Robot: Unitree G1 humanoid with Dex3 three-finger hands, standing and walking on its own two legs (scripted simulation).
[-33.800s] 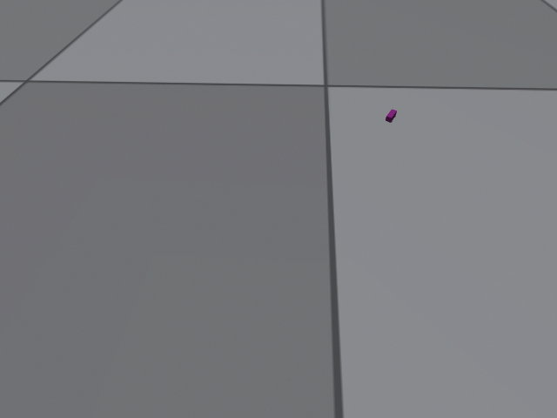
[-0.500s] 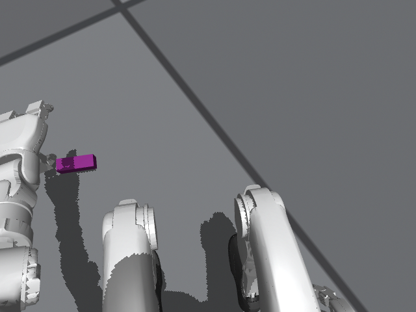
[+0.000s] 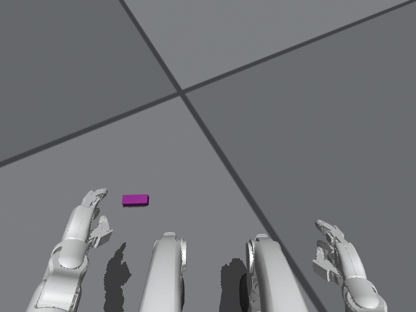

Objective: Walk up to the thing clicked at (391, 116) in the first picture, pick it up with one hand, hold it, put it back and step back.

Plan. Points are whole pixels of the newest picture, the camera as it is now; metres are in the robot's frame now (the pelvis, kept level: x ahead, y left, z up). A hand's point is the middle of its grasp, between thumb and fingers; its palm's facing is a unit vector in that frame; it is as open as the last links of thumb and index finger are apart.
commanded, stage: home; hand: left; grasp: from above
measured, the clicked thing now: (135, 200) +0.47 +0.30 -0.53
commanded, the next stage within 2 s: none
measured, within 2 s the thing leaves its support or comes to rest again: neither
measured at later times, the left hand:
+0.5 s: hand (87, 240) +0.23 +0.18 +0.11, palm faces +0.10 -0.97 -0.20, open 7.4 cm
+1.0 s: hand (84, 250) +0.22 +0.18 +0.12, palm faces +0.11 -0.97 -0.19, open 7.4 cm
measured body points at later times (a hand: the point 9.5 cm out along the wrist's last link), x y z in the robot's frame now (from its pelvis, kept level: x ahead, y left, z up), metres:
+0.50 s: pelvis +0.07 +0.00 +0.16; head +0.09 +0.01 +0.61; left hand +0.23 +0.23 +0.13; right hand +0.21 -0.25 +0.09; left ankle +0.08 +0.12 -0.52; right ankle +0.08 -0.14 -0.52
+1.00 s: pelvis +0.07 -0.01 +0.16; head +0.08 +0.00 +0.61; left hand +0.21 +0.23 +0.14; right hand +0.25 -0.24 +0.11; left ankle +0.08 +0.12 -0.52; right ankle +0.08 -0.14 -0.52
